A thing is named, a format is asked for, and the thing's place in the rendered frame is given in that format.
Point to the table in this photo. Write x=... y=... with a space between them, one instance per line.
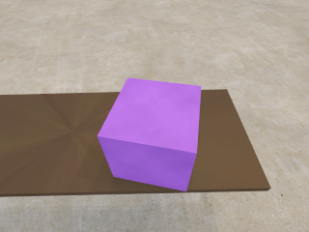
x=49 y=147

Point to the carton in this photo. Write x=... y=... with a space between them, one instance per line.
x=150 y=135

